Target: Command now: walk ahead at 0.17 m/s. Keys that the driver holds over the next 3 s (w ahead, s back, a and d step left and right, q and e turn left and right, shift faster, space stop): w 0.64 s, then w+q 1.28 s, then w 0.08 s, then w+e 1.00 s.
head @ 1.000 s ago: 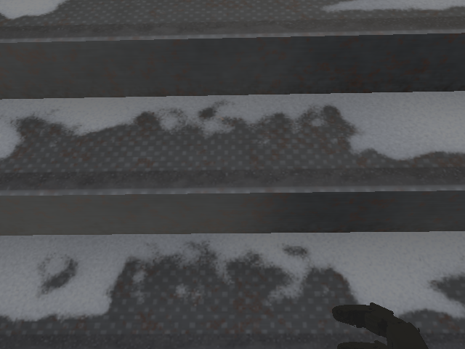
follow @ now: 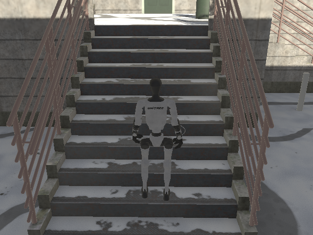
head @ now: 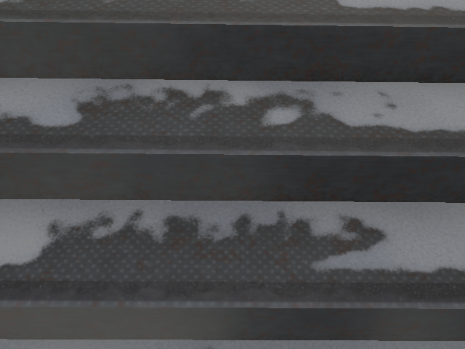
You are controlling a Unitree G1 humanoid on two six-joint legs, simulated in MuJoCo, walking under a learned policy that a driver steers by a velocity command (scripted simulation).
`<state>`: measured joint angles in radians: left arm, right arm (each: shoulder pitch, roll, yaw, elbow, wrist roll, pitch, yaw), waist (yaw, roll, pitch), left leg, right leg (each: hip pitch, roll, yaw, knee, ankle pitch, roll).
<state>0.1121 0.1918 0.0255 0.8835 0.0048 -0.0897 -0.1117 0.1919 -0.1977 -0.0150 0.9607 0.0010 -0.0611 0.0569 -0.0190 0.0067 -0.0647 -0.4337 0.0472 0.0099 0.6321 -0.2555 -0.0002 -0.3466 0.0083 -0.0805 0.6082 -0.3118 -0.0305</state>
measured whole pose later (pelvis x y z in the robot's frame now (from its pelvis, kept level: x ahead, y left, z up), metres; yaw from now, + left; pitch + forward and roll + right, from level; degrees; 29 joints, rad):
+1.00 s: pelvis +0.37 -0.06 +0.18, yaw +7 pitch +4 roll +0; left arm 0.52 0.07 -0.08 1.18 0.16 -0.10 -0.07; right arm 0.10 -0.13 0.05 0.91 -0.01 0.00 0.07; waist 0.03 -0.01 -0.12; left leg -1.47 0.02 -0.05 1.99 0.03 0.26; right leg -0.07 0.00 -0.20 0.37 -0.38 -0.05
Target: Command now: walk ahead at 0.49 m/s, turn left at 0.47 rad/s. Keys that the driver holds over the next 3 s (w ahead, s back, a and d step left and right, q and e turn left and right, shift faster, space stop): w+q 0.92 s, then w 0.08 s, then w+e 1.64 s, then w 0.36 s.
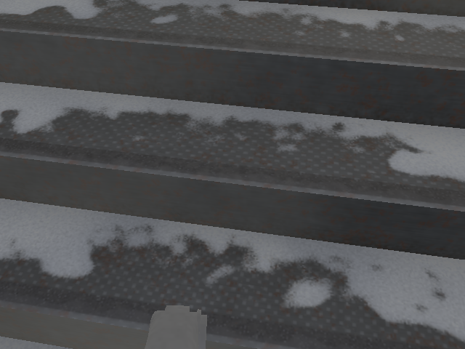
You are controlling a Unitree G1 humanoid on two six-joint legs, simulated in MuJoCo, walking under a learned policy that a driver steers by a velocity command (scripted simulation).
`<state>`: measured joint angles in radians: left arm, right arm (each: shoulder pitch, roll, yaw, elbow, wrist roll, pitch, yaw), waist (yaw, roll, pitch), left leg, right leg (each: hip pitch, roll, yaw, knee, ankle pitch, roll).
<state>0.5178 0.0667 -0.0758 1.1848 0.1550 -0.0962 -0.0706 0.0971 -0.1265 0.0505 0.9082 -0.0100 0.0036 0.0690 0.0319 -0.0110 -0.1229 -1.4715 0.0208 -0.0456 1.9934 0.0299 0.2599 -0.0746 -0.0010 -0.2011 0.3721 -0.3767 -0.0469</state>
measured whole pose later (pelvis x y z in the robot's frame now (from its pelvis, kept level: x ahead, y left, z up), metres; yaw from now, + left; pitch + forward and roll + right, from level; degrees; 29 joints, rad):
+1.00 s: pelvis +0.54 +0.08 +0.34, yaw +34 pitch +4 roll -2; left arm 0.48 0.11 -0.04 1.13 0.13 -0.09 -0.02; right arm 0.04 -0.20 -0.01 0.94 -0.03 -0.06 0.11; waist 0.09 0.02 -0.13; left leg -1.19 0.03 -0.09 1.56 0.08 0.19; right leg -0.13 -0.02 -0.29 0.41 -0.35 -0.03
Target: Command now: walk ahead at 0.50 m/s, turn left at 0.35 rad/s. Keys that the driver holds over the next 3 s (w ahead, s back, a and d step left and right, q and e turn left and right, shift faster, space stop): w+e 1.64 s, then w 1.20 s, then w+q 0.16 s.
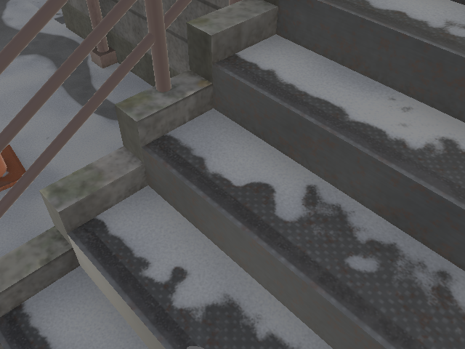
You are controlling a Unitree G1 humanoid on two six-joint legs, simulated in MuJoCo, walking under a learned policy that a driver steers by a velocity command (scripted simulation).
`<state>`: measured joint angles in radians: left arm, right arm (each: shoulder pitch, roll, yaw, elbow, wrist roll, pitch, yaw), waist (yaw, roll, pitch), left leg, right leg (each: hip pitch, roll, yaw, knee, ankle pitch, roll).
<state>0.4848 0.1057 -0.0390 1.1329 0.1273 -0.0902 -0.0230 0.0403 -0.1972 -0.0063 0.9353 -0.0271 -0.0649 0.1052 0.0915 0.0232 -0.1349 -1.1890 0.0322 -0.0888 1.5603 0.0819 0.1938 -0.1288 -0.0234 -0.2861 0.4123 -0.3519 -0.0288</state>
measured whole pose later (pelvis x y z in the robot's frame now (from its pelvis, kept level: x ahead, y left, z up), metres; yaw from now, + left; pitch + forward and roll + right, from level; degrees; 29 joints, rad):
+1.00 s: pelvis +0.58 +0.05 +0.16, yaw -24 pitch +6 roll +1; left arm 0.63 0.07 -0.02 1.17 0.08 -0.12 -0.03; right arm -0.10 -0.15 0.07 0.70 -0.07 0.00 0.02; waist 0.13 -0.01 -0.17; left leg -1.29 0.06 -0.05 1.79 -0.42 0.12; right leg -0.25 0.11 0.27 0.60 -0.44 -0.04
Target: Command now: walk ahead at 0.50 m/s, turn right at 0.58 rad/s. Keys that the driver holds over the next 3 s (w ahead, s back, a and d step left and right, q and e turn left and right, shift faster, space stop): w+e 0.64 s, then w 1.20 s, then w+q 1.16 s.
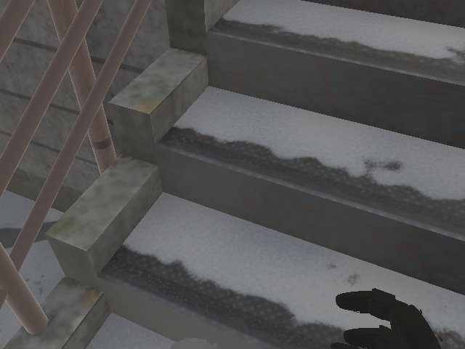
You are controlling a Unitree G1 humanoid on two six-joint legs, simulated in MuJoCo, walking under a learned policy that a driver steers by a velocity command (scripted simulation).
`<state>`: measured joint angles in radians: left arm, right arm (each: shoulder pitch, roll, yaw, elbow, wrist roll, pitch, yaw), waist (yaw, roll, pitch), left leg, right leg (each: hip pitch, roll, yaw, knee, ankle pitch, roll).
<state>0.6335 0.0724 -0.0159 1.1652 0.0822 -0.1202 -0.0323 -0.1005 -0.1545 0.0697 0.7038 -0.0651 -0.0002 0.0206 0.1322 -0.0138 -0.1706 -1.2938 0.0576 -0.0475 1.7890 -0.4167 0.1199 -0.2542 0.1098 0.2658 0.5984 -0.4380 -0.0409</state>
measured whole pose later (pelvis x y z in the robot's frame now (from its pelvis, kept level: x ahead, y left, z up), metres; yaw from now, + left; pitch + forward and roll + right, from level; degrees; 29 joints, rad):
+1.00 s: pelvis +0.50 -0.06 +0.31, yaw -29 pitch +5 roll -4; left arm 0.38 0.19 0.03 1.14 0.06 -0.03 -0.06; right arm 0.20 -0.26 -0.02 0.99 -0.05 -0.07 0.12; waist 0.02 0.05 -0.11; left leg -0.94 -0.02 -0.22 2.02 -0.02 0.27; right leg -0.50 0.07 -0.08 0.81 -0.40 -0.05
